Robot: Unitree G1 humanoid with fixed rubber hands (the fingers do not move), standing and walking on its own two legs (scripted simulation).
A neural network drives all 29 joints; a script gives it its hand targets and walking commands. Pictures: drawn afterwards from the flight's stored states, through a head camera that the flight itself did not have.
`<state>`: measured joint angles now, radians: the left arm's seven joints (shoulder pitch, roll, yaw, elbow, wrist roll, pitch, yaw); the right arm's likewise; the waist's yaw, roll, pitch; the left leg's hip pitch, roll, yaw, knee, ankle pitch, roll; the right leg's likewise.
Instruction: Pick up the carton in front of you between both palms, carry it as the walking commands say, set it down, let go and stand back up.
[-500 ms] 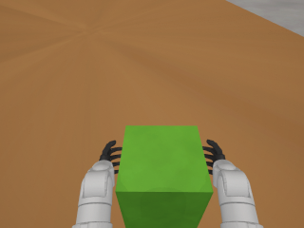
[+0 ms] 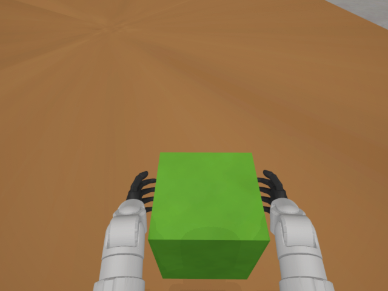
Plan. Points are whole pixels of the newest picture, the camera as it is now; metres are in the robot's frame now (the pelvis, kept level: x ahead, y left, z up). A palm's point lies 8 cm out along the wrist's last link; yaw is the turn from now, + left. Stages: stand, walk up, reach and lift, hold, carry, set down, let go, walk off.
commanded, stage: carry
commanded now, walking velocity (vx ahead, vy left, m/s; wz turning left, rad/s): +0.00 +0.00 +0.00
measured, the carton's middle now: (205, 218) +0.31 +0.00 -0.04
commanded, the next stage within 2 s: hold in 0.46 s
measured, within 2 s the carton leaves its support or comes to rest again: neither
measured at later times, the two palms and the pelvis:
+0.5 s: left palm (137, 204) +0.29 +0.15 +0.04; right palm (279, 203) +0.29 -0.15 +0.04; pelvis +0.00 +0.00 +0.00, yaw +0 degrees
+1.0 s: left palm (134, 217) +0.26 +0.14 +0.06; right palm (285, 209) +0.27 -0.15 +0.05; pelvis -0.03 -0.02 +0.01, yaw +2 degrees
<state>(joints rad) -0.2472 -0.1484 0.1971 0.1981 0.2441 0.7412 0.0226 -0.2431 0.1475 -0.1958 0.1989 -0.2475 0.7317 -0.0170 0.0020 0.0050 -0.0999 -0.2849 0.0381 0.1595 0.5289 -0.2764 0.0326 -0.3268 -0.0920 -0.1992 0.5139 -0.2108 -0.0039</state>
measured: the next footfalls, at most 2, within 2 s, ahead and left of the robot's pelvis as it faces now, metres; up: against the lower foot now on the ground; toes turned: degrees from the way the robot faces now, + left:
none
